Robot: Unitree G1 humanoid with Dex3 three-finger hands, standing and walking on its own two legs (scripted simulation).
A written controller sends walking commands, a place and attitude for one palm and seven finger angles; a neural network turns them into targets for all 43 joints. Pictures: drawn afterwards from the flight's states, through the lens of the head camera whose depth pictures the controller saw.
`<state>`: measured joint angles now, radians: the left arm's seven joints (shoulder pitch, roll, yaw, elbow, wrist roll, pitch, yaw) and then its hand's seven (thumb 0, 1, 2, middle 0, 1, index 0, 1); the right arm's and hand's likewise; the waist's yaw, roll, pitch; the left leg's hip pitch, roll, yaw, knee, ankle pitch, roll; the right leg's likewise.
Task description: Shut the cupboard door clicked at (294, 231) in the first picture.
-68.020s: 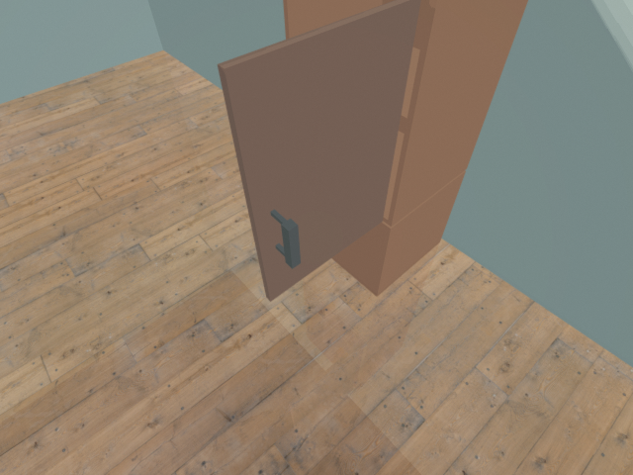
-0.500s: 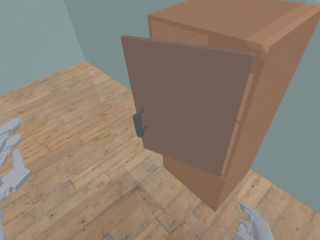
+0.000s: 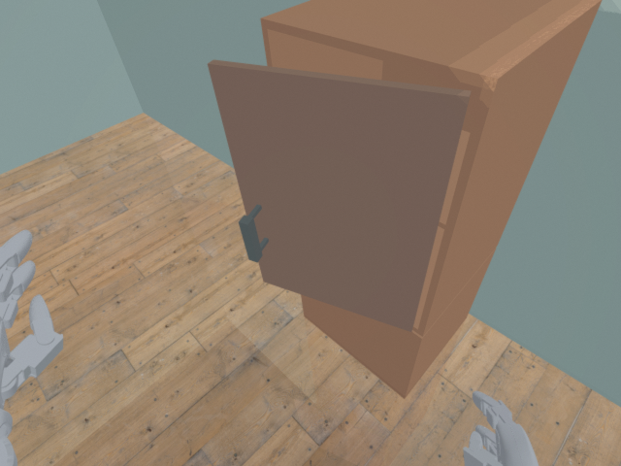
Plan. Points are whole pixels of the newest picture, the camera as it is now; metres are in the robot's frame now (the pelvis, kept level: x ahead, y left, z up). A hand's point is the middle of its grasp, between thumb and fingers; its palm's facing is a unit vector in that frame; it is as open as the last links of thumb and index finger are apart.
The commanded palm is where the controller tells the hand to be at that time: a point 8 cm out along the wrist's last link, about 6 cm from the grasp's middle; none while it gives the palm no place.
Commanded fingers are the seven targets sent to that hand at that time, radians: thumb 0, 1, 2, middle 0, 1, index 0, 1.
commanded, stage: step back with the hand held close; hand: left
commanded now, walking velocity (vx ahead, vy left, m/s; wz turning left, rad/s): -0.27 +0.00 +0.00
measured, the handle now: (256, 233) +0.61 +0.19 -0.11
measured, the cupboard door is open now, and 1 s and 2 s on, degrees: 20 20 20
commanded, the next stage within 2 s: stop stepping back and stand still in 1.20 s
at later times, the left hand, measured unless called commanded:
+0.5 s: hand out of the picture +0.14 +0.30 +0.15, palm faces +0.40 -0.77 -0.49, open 7.5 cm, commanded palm +0.09 +0.33 +0.18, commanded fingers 0.00 0.90 0.90 -0.20 -0.30 -0.20 -0.30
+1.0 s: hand out of the picture +0.04 +0.31 +0.16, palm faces +0.51 -0.74 -0.44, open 7.5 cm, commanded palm -0.04 +0.34 +0.18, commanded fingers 0.00 0.90 0.90 -0.20 -0.30 -0.20 -0.30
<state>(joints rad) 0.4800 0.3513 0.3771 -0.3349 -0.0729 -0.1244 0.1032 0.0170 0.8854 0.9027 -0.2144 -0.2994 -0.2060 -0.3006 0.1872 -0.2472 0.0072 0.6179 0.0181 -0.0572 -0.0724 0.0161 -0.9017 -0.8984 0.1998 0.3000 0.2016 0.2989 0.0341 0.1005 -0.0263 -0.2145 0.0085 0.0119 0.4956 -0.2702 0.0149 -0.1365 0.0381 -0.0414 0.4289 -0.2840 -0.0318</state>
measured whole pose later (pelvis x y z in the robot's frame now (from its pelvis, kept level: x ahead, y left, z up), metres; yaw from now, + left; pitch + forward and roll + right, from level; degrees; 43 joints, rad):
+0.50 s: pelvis -0.06 +0.03 -0.01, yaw -1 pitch +1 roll -1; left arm 0.56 0.42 0.41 -0.41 -0.06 -0.16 0.14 0.02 0.88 0.90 -0.22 -0.30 -0.21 -0.30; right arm 0.19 -0.24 0.01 0.56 0.02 0.03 -0.10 0.02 -0.90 -0.90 0.20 0.30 0.20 0.30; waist 0.00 0.04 -0.03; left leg -0.36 -0.02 0.05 0.55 -0.21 0.06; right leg -0.31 0.00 -0.01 0.52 -0.23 0.01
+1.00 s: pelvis -0.15 +0.03 -0.02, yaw +5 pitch -1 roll -3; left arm 0.49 0.43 0.43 -0.46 -0.03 -0.26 0.17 0.02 0.88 0.90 -0.22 -0.30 -0.21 -0.30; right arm 0.20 -0.23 -0.01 0.61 0.01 -0.07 -0.09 0.02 -0.90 -0.90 0.20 0.30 0.20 0.30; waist -0.01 0.02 0.03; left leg -0.52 0.01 0.04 0.61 -0.21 0.07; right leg -0.42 0.05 0.01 0.64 -0.28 0.02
